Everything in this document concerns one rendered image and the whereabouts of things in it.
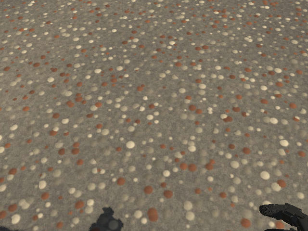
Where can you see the right robot hand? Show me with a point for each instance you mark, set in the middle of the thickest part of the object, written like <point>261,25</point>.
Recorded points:
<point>288,213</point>

